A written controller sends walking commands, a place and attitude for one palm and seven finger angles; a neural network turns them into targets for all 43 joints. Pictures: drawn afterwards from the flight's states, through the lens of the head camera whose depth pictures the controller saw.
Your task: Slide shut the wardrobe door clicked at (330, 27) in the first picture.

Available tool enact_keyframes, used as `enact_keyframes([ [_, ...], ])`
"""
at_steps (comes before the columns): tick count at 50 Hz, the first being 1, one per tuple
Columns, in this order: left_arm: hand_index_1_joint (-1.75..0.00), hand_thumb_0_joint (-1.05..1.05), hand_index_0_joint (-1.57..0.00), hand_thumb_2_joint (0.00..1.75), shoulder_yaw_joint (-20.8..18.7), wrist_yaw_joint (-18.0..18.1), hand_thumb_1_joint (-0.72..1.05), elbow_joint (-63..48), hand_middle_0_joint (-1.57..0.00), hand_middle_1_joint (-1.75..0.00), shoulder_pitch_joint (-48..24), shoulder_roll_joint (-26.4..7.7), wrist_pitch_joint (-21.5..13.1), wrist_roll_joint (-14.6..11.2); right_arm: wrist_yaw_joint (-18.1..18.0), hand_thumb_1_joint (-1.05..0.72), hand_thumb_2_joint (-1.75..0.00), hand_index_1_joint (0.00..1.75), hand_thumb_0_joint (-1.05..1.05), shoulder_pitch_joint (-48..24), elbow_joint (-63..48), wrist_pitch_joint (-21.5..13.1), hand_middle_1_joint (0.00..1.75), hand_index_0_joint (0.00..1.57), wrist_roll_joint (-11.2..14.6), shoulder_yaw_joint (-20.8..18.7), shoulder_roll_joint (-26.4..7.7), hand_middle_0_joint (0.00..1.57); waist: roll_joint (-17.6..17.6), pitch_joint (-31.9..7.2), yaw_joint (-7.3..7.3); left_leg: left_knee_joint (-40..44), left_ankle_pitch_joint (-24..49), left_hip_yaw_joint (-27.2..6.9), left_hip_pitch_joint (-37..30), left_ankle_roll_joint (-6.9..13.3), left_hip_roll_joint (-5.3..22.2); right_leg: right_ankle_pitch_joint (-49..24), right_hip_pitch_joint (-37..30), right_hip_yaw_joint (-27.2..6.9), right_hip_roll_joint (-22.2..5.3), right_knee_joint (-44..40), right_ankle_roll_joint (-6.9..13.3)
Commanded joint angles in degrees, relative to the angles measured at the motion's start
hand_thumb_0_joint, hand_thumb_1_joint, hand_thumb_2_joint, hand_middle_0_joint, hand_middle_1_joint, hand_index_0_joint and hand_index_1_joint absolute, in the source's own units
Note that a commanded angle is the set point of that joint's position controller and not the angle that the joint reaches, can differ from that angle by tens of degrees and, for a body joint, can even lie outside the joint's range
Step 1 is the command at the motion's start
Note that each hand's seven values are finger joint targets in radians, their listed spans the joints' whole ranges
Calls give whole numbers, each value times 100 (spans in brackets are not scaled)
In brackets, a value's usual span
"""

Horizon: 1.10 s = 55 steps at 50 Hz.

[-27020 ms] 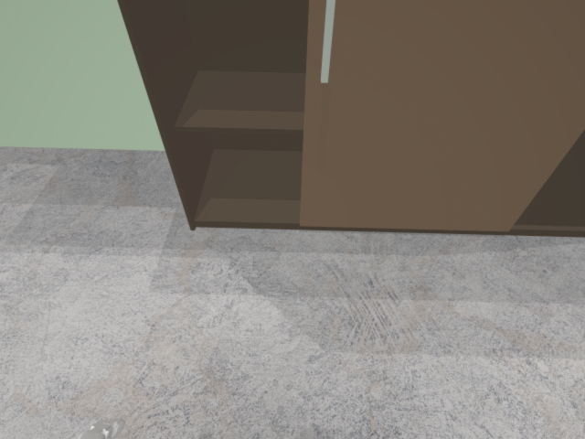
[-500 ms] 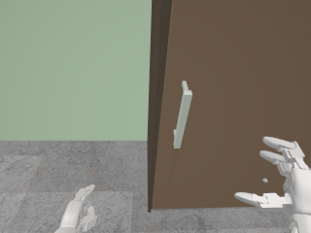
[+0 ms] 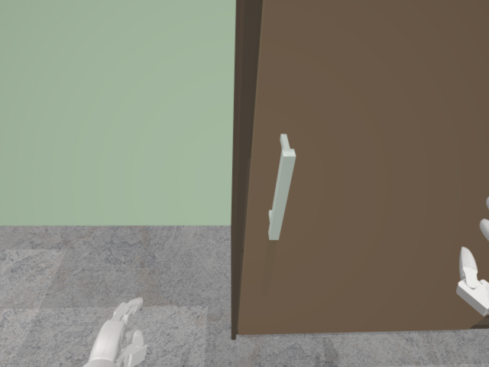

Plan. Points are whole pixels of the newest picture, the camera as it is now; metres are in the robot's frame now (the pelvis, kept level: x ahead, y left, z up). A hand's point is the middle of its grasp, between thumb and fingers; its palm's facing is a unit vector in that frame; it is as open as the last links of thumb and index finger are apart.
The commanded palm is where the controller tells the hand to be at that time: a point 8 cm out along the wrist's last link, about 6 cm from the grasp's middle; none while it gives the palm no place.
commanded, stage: draw the hand back to the body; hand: right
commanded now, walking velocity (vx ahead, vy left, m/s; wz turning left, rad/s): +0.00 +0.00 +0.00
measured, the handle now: (278, 191) +0.41 -0.07 +0.09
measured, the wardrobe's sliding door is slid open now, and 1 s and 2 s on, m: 0.00 0.00 0.00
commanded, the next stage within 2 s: step back with the hand held close in 0.32 s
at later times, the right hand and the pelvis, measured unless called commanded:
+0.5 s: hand (469, 278) +0.18 -0.26 +0.17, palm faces +0.46 +0.81 -0.37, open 7.5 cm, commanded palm +0.13 -0.30 +0.17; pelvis -0.01 +0.00 +0.00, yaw +0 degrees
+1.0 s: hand (487, 299) +0.16 -0.28 +0.16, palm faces +0.38 +0.78 -0.49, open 7.4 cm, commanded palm +0.10 -0.31 +0.17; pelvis -0.05 -0.02 -0.01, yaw +2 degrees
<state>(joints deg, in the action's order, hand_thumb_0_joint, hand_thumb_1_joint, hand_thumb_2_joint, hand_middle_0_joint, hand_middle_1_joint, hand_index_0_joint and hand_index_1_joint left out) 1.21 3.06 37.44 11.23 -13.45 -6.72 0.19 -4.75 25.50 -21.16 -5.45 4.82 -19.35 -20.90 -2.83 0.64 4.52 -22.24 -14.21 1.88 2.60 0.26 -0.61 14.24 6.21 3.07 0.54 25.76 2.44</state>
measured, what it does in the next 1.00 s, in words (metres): shifts its weight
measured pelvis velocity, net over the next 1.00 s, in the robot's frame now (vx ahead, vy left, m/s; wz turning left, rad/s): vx -0.05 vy -0.02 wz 0.04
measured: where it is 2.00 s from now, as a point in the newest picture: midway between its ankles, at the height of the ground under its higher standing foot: outside the picture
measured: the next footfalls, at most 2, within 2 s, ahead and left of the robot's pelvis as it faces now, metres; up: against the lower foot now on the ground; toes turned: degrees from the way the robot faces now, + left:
left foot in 1.40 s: -0.11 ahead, +0.11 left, +0.00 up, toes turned +0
right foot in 1.78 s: -0.06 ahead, -0.11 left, +0.00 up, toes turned +4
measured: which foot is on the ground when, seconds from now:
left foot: down 0.00-1.00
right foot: down 0.00-1.00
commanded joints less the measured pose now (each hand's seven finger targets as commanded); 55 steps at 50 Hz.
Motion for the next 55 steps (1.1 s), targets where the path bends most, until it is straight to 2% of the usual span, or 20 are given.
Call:
enact_keyframes([
  [1, -30, 0, -20, 90, -236, 70, 90, -924, -20, -30, -803, -629, -327, -28, -102, -90, -90, 30, 0, -706, -1174, -354, 30, 20, -13, -488, -932, 20, -154, -187, -24, 409, 727, -156, 521, 148, 152, -960, -274, -457, -315, -489, -149],
  [5, -30, 0, -20, 90, -242, 82, 90, -917, -20, -30, -810, -642, -343, -10, -122, -90, -90, 30, 0, -700, -1211, -345, 30, 20, -23, -537, -989, 20, -30, -234, -6, 419, 730, -151, 469, 152, 145, -966, -262, -465, -309, -492, -147],
  [7, -30, 0, -20, 90, -246, 79, 90, -920, -20, -30, -813, -630, -362, -8, -128, -90, -90, 30, 0, -701, -1351, -356, 30, 20, -40, -569, -1033, 20, -160, -376, 0, 388, 822, -163, 425, 158, 146, -1070, -349, -468, -307, -474, -157],
  [10, -30, 0, -20, 90, -224, 79, 90, -922, -20, -30, -817, -616, -376, -1, -136, -90, -90, 30, 0, -725, -1387, -349, 30, 20, -48, -598, -1038, 20, -324, -242, 3, 397, 776, -157, 428, 173, 146, -1009, -262, -477, -303, -509, -190],
  [18, -30, 0, -20, 90, -230, 74, 90, -942, -20, -30, -843, -603, -351, -11, -112, -90, -90, 30, 0, -663, -1227, -339, 30, 20, -19, -616, -1012, 20, 13, -193, 8, 455, 614, -140, 474, 150, 138, -825, -241, -468, -309, -539, -158],
  [21, -30, 0, -20, 90, -230, 80, 90, -932, -20, -30, -852, -590, -353, -11, -99, -90, -90, 30, 0, -650, -1278, -345, 30, 20, -19, -568, -977, 20, -205, -169, 0, 507, 620, -184, 493, 158, 157, -817, -269, -424, -296, -518, -146],
  [22, -30, 0, -20, 90, -221, 88, 90, -892, -20, -30, -865, -609, -356, -15, -121, -90, -90, 30, 0, -1067, -1318, -348, 30, 20, -36, -586, -1077, 20, -231, -198, -39, 516, 586, -198, 511, 159, 153, -772, -282, -437, -283, -519, -143],
  [23, -30, 0, -20, 90, -138, 102, 90, -1155, -20, -30, -905, -595, -326, -86, -219, -90, -90, 30, 0, -2117, -1952, -682, 30, 20, -103, -1451, -2031, 20, -71, 282, -208, 855, 711, -937, 1169, 153, 447, -49, 210, -468, -362, -357, -4],
  [24, -30, 0, -20, 90, -107, 139, 90, -966, -20, -30, -811, -505, -278, -49, -224, -90, -90, 30, 0, -2089, -1646, -815, 30, 20, -113, -1369, -1904, 20, 67, 404, -283, 977, 443, -1029, 1351, 210, 618, 205, 291, -573, -297, -221, -13],
  [25, -30, 0, -20, 90, -132, 136, 90, -841, -20, -30, -804, -509, -253, -8, -207, -90, -90, 30, 0, -1337, -1100, -797, 30, 20, -152, -1121, -1503, 20, 411, 363, -304, 1049, 432, -1139, 1575, 237, 675, 136, 158, -548, -295, -72, 2],
  [26, -30, 0, -20, 90, -176, 115, 90, -882, -20, -30, -761, -538, -221, 9, -163, -90, -90, 30, 0, -856, -966, -766, 30, 20, -189, -834, -1156, 20, 438, 100, -305, 956, 674, -1089, 1565, 230, 729, -81, 21, -478, -305, 37, 13],
  [28, -30, 0, -20, 90, -243, 106, 90, -1053, -20, -30, -714, -612, -181, 10, -140, -90, -90, 30, 0, -324, -1034, -743, 30, 20, -200, -662, -950, 20, 194, -434, -276, 591, 1321, -930, 1307, 172, 750, -614, -72, -402, -383, -3, 25],
  [29, -30, 0, -20, 90, -265, 120, 90, -1110, -20, -30, -748, -634, -160, 16, -135, -90, -90, 30, 0, -200, -1133, -755, 30, 20, -194, -657, -937, 20, 1, -609, -253, 418, 1527, -837, 1175, 139, 701, -872, -84, -416, -418, -104, 19],
  [32, -30, 0, -20, 90, -316, 143, 90, -1261, -20, -30, -655, -650, -35, -9, -190, -90, -90, 30, 0, 120, -1341, -751, 30, 20, -218, -901, -1147, 20, 255, -988, -236, -28, 1949, -662, 926, 37, 567, -1625, 0, -475, -593, -188, 45],
  [34, -30, 0, -20, 90, -338, 179, 90, -1341, -20, -30, -696, -644, 20, 7, -233, -90, -90, 30, 0, 147, -1600, -785, 30, 20, -230, -1175, -1432, 20, 186, -1122, -217, -237, 2038, -624, 833, 17, 507, -1866, 103, -545, -642, -217, 61],
  [39, -30, 0, -20, 90, -379, 203, 90, -1502, -20, -30, -643, -637, 69, -10, -289, -90, -90, 30, 0, 389, -2018, -875, 30, 20, -229, -1380, -1538, 20, -159, -1130, -194, -684, 1863, -564, 639, 9, 354, -1937, 638, -763, -789, -322, 108],
  [44, -30, 0, -20, 90, -412, 187, 90, -1504, -20, -30, -539, -680, -32, -6, -302, -90, -90, 30, 0, 366, -2001, -944, 30, 20, -265, -1291, -1341, 20, -494, -805, -228, -1085, 1080, -528, 620, 2, 236, -796, 1385, -916, -982, -609, 216],
  [48, -30, 0, -20, 90, -427, 172, 90, -1449, -20, -30, -417, -700, -124, -56, -321, -90, -90, 30, 0, 168, -1828, -1003, 30, 20, -337, -1220, -1208, 20, -195, -547, -323, -1120, 852, -641, 575, 20, 301, 944, 2086, -972, -978, -678, 290],
  [52, -30, 0, -20, 90, -439, 162, 90, -1406, -20, -30, -337, -670, -182, -42, -348, -90, -90, 30, 0, -7, -1905, -1078, 30, 20, -358, -1159, -1228, 20, 437, -361, -399, -288, -191, -1143, 1432, 190, 584, 1611, 1837, -879, -618, -170, 184],
  [55, -30, 0, -20, 90, -444, 149, 90, -1307, -20, -30, -308, -623, -220, -19, -416, -90, -90, 30, 0, -143, -2119, -1172, 30, 20, -358, -1174, -1334, 20, 576, -360, -438, 236, -903, -1396, 2345, 432, 921, 1292, 1166, -753, -385, 578, 58],
])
